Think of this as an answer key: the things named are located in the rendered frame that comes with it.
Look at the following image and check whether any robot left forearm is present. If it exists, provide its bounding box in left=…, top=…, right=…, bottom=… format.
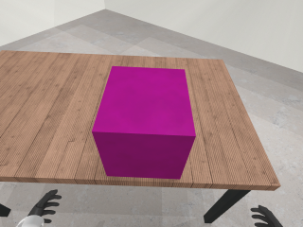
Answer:
left=16, top=215, right=45, bottom=227

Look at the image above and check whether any robot right hand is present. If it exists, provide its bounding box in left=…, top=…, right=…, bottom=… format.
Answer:
left=250, top=205, right=283, bottom=227

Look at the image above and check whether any robot left hand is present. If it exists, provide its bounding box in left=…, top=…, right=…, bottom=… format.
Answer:
left=27, top=189, right=62, bottom=223

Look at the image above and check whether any carton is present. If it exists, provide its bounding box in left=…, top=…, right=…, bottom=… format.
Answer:
left=92, top=66, right=196, bottom=180

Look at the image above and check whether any table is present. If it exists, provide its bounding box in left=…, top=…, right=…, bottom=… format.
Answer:
left=0, top=50, right=281, bottom=223

